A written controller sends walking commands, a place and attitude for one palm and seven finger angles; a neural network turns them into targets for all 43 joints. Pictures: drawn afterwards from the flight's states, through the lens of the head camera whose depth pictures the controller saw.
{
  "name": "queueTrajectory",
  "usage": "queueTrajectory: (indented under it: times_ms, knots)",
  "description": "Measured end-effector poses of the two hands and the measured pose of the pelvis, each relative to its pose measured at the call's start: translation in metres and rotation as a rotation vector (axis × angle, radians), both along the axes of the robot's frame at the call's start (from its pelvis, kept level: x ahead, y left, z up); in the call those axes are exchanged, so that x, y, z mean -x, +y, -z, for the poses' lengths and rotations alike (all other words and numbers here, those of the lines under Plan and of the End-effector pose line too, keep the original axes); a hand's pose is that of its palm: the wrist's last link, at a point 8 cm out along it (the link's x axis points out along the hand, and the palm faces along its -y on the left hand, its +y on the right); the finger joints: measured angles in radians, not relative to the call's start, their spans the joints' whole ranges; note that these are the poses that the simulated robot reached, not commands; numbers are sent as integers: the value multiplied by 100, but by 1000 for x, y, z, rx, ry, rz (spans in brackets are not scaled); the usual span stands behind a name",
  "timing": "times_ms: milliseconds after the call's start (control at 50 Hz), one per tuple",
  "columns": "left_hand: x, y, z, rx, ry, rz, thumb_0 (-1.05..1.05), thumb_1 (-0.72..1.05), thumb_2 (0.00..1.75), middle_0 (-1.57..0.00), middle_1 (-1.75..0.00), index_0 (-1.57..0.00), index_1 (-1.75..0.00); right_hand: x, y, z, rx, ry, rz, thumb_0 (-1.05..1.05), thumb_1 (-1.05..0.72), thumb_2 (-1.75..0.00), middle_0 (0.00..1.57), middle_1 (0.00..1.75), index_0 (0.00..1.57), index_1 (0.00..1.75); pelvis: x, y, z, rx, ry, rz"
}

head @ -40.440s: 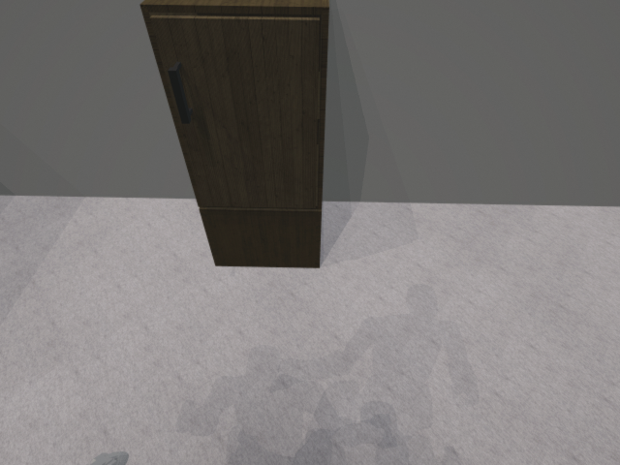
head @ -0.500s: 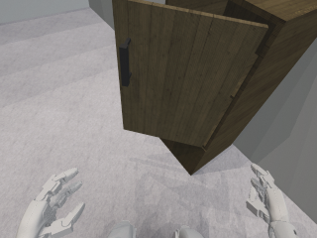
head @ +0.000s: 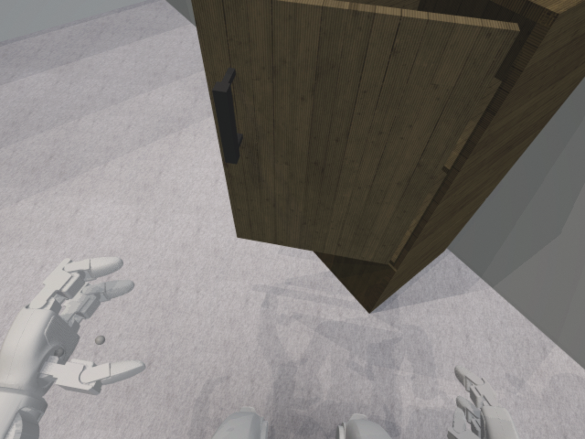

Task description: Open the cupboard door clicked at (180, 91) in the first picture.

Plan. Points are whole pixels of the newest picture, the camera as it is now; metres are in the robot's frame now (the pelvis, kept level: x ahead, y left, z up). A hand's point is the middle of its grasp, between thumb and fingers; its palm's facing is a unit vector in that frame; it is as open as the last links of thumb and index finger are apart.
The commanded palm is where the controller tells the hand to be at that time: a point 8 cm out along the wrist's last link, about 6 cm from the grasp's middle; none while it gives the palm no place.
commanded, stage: raise the hand with hooked fingers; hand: left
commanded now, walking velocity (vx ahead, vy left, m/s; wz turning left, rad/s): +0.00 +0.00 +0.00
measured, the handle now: (231, 118) +0.56 +0.14 +0.09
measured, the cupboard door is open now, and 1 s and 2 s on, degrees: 42 42 42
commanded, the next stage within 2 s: move the hooked fingers beside the handle in 1.10 s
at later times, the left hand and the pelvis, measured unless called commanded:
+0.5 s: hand (76, 300) +0.25 +0.26 +0.09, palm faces -0.10 -0.99 -0.08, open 14.0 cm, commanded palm +0.24 +0.32 +0.10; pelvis -0.01 +0.00 +0.02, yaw +0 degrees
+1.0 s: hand (80, 277) +0.28 +0.26 +0.09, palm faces -0.09 -0.99 -0.05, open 14.0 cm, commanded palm +0.25 +0.31 +0.10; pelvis -0.01 -0.01 +0.02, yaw -1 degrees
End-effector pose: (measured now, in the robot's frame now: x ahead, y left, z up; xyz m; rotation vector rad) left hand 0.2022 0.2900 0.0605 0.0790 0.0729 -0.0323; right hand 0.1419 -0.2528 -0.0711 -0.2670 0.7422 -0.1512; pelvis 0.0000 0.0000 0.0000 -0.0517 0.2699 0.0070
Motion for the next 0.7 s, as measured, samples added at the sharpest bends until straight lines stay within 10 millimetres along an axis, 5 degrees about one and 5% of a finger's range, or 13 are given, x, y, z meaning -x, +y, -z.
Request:
queueTrajectory:
  times_ms: [100,240,320,420,580,700]
  knots:
    - [-9,-11,13,17,68,129,-1,-18,43,-27,-100,-27,-99,-9,-7,-15,46,-56,-5,1,-91,-90,20,30,21,30,4,2,-1,5,-15,3]
    - [-20,12,-30,-11,-96,51,-1,-35,36,-29,-110,-29,-110,-19,6,-35,20,-135,-22,1,-91,-90,20,30,20,30,5,2,-9,6,-53,3]
    - [-22,27,-31,1,-50,9,-1,-42,33,-29,-115,-29,-115,-19,16,-34,-13,-135,-50,1,-91,-90,20,30,21,30,8,2,-12,7,-63,-5]
    - [-25,25,-19,15,58,56,-1,-47,31,-29,-118,-29,-118,-11,20,-31,-23,-113,-58,1,-91,-90,20,30,21,30,12,3,-16,5,-75,-4]
    - [-49,35,-50,1,-93,43,-2,-49,30,-30,-120,-30,-119,11,10,-28,-1,-52,-25,1,-91,-90,20,30,21,30,14,-2,-20,-1,-93,2]
    - [-60,41,-45,29,9,60,-2,-50,30,-30,-120,-29,-120,25,-3,-28,4,-23,14,1,-91,-90,20,30,21,30,13,-2,-24,-6,-87,9]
